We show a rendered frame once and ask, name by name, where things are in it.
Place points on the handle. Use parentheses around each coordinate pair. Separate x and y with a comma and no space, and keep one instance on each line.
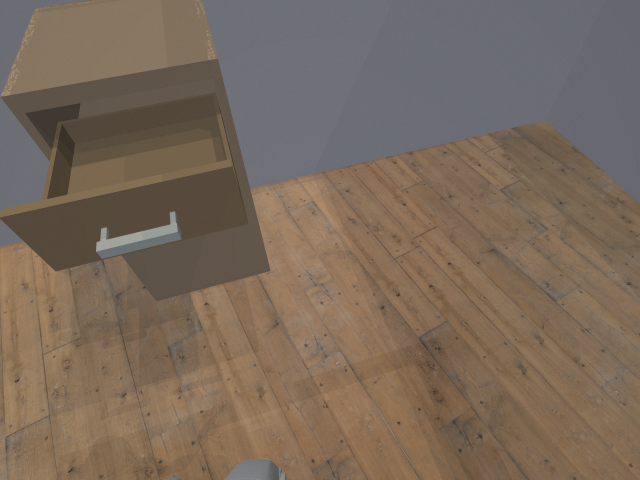
(136,241)

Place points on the robot left thigh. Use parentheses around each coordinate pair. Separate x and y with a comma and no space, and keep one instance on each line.
(256,469)

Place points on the drawer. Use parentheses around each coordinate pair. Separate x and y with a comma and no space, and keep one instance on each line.
(127,170)

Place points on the cabinet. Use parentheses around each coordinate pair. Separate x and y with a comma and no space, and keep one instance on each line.
(93,57)

